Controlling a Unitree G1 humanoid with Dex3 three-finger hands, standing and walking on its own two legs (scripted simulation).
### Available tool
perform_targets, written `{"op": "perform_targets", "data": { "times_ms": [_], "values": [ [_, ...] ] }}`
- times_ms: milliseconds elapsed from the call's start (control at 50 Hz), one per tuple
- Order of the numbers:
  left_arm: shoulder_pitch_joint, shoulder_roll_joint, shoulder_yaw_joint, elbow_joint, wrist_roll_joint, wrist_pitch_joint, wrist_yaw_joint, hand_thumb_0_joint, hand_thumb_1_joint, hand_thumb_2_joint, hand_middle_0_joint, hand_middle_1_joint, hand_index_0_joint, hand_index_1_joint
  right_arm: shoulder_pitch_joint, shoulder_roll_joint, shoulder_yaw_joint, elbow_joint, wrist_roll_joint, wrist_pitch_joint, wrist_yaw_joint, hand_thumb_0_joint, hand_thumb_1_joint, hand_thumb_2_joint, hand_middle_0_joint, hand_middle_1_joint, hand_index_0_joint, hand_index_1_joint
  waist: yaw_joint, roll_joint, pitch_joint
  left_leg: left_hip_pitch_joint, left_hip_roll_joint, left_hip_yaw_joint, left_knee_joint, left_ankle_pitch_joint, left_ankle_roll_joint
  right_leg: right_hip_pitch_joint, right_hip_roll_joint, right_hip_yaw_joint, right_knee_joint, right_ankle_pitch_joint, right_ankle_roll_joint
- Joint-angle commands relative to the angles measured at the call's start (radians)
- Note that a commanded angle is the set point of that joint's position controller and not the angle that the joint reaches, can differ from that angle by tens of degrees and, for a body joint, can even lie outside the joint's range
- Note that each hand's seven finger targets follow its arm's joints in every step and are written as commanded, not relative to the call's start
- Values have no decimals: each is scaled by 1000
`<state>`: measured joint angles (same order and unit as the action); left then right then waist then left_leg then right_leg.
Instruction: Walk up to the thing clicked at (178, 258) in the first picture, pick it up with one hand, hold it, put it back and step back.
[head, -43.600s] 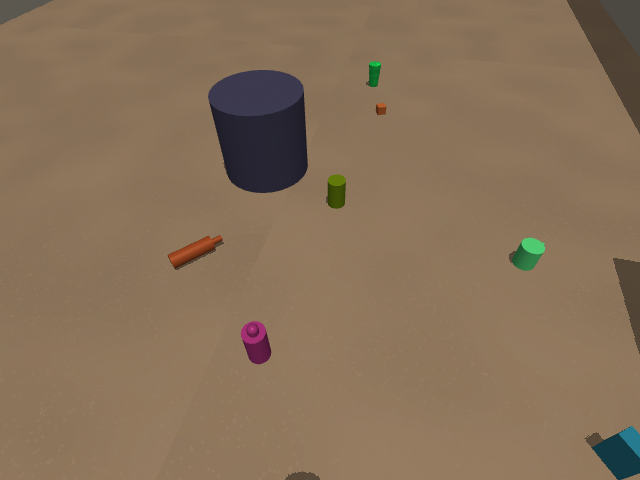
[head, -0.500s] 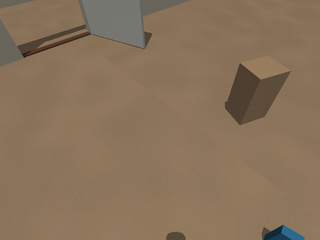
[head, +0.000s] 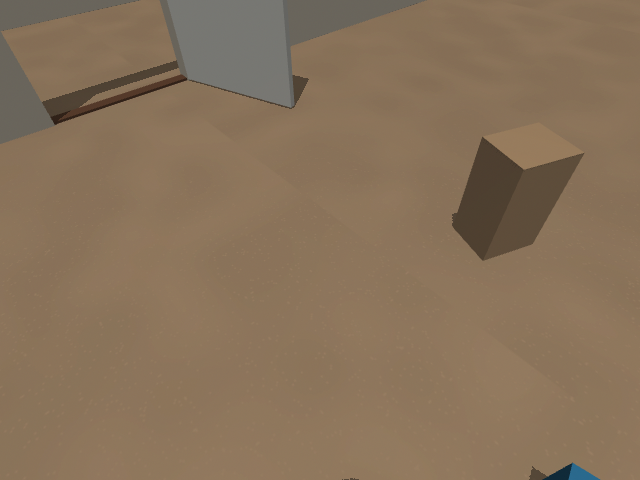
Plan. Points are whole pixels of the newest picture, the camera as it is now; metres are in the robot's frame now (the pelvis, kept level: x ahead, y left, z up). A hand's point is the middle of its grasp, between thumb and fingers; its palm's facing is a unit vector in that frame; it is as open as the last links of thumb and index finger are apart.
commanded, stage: walk up
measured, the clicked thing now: out of the picture +1.32 -1.84 -0.75
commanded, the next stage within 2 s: none
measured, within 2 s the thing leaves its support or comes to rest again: neither
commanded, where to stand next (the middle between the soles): +1.43 +0.02 m, yaw +1 degrees
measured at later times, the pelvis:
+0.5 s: pelvis +0.16 +0.06 +0.00, yaw -2 degrees
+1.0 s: pelvis +0.45 +0.03 -0.01, yaw +0 degrees
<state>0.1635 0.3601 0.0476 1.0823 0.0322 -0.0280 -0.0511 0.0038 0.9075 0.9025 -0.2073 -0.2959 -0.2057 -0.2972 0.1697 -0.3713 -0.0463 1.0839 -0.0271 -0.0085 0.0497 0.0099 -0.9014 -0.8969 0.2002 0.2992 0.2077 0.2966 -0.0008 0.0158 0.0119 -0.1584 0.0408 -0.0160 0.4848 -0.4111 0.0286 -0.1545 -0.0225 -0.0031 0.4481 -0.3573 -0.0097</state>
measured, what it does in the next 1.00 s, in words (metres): walks ahead: left foot, then right foot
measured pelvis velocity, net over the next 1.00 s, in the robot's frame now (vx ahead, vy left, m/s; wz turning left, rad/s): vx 0.45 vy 0.03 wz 0.00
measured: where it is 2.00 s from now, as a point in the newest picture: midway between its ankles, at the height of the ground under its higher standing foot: (323, 290)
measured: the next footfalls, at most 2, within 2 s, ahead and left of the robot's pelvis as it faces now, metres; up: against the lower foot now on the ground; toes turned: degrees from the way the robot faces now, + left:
left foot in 0.18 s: +0.12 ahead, +0.17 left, +0.00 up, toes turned +6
right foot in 0.64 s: +0.43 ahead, -0.10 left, +0.00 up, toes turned -6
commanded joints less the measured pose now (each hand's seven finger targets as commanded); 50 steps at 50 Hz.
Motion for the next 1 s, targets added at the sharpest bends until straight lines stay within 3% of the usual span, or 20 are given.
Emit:
{"op": "perform_targets", "data": {
  "times_ms": [0, 100, 140, 160, 180, 200, 220, 260, 360, 440, 540, 580, 620, 640, 660, 680, 700, 760, 860, 980],
  "values": [
    [95, 380, 102, -83, 11, -49, 10, 0, 900, 900, -200, -300, -200, -300, -239, -206, -67, -184, -15, -47, 5, 0, -900, -900, 200, 300, 200, 300, 138, -190, 144, -611, 29, -3, 336, -76, 2, 210, -401, 520, -366, -383, -258],
    [-84, 352, 92, -180, 11, -42, -5, 0, 900, 900, -200, -300, -200, -300, -27, -235, -94, -149, -6, -64, 36, 0, -900, -900, 200, 300, 200, 300, -3, -238, 56, -195, 56, 19, 136, -34, -10, -23, -228, 208, -262, -238, -174],
    [-175, 308, 75, -213, 4, -29, -14, 0, 900, 900, -200, -300, -200, -300, 192, -249, -123, -87, -9, -63, 23, 0, -900, -900, 200, 300, 200, 300, -134, -112, 21, 184, 2, 99, 1, 183, -39, -313, -133, 58, -39, -279, -112],
    [-147, 241, 54, -222, 5, -22, -15, 0, 900, 900, -200, -300, -200, -300, 337, -305, -151, -39, -18, -67, 8, 0, -900, -900, 200, 300, 200, 300, -198, 134, -35, 444, 6, 27, -32, 82, -24, -547, -36, -31, 274, -322, -88],
    [-133, 157, 29, -245, -6, -24, -9, 0, 900, 900, -200, -300, -200, -300, 429, -428, -170, -48, -35, -78, -8, 0, -900, -900, 200, 300, 200, 300, -231, 406, -25, 400, 286, -521, -316, -451, 33, -742, 137, 34, 660, -296, -54],
    [-117, 244, 39, -238, -7, -23, 2, 0, 900, 900, -200, -300, -200, -300, 225, -444, -164, -124, -1, -82, -10, 0, -900, -900, 200, 300, 200, 300, -137, 210, 35, 204, 401, -726, -449, -563, 121, -665, 57, 203, 716, -157, -63],
    [-62, 284, 39, -213, -18, -29, 1, 0, 900, 900, -200, -300, -200, -300, 111, -405, -147, -164, 15, -88, -13, 0, -900, -900, 200, 300, 200, 300, -57, 71, 78, 121, 383, -584, -424, -453, 115, -620, -8, 229, 728, -46, -55],
    [30, 312, 54, -145, -30, -29, -11, 0, 900, 900, -200, -300, -200, -300, 18, -322, -114, -205, 14, -96, -15, 0, -900, -900, 200, 300, 200, 300, 7, 56, 108, 57, 285, -343, -374, -297, 91, -535, -55, 174, 640, 60, -22],
    [0, 285, 53, -157, -21, -23, -43, 0, 900, 900, -200, -300, -200, -300, 89, -294, -99, -200, 17, -113, -10, 0, -900, -900, 200, 300, 200, 300, -13, 88, 136, 74, 231, -99, -400, -31, 133, -484, -78, 88, 408, 163, 39],
    [-110, 258, 46, -215, -16, -24, -56, 0, 900, 900, -200, -300, -200, -300, 122, -304, -101, -211, 21, -110, -5, 0, -900, -900, 200, 300, 200, 300, -41, 98, 139, 123, 211, -24, -385, 108, 138, -462, -96, 17, 244, 267, 17],
    [-210, 219, 43, -251, -20, -30, -53, 0, 900, 900, -200, -300, -200, -300, 189, -310, -104, -220, 17, -97, -13, 0, -900, -900, 200, 300, 200, 300, -62, 77, 99, 170, 202, 29, -265, 474, 118, -320, -42, -80, 100, 274, -27],
    [-143, 223, 55, -235, -23, -29, -43, 0, 900, 900, -200, -300, -200, -300, 181, -314, -106, -235, 14, -91, -21, 0, -900, -900, 200, 300, 200, 300, -17, 59, 43, 164, 197, 47, -118, 640, 111, -180, 0, -103, 85, 223, -48],
    [125, 285, 92, -171, -21, -38, -18, 0, 900, 900, -200, -300, -200, -300, 197, -271, -82, -250, 8, -86, -24, 0, -900, -900, 200, 300, 200, 300, 117, -63, -116, 1, 116, 120, 298, 638, 69, 220, 11, -93, 58, 173, -86],
    [249, 370, 124, -161, -12, -43, -6, 0, 900, 900, -200, -300, -200, -300, 253, -200, -59, -273, 29, -87, -22, 0, -900, -900, 200, 300, 200, 300, 148, -260, -239, -253, 8, 152, 610, 313, 34, 461, -231, 281, -24, -71, -155],
    [271, 434, 135, -171, -33, -49, -2, 0, 900, 900, -200, -300, -200, -300, 243, -235, -64, -283, 43, -88, -28, 0, -900, -900, 200, 300, 200, 300, 152, -313, -241, -472, -94, 57, 770, -93, 18, 539, -425, 691, -165, -37, -277],
    [200, 410, 130, -204, -38, -49, 3, 0, 900, 900, -200, -300, -200, -300, 172, -286, -74, -265, 35, -86, -36, 0, -900, -900, 200, 300, 200, 300, 141, -131, -174, -477, -16, -73, 860, -75, 24, 404, -424, 635, -159, 9, -293],
    [129, 364, 115, -214, -53, -50, 11, 0, 900, 900, -200, -300, -200, -300, 169, -274, -72, -246, 46, -89, -31, 0, -900, -900, 200, 300, 200, 300, 108, -74, -106, -444, 10, -109, 841, 14, 23, 286, -366, 442, -155, 111, -260],
    [29, 280, 84, -242, -42, -66, 13, 0, 900, 900, -200, -300, -200, -300, 207, -237, -66, -229, 29, -78, -11, 0, -900, -900, 200, 300, 200, 300, 17, -131, 32, -352, 61, -59, 646, 113, 17, -4, -233, 173, -204, 146, -195],
    [-9, 307, 91, -294, -23, -91, 3, 0, 900, 900, -200, -300, -200, -300, 145, -223, -84, -256, 9, -63, 32, 0, -900, -900, 200, 300, 200, 300, 3, -157, 89, -370, 103, 7, 342, 176, -43, -109, -237, 81, -290, -30, -228],
    [61, 322, 88, -282, -21, -85, -8, 0, 900, 900, -200, -300, -200, -300, 19, -208, -87, -283, 3, -81, 45, 0, -900, -900, 200, 300, 200, 300, 40, -118, 56, -202, 70, 92, 103, 346, -27, -92, -200, 15, -199, 33, -181]
  ]
}}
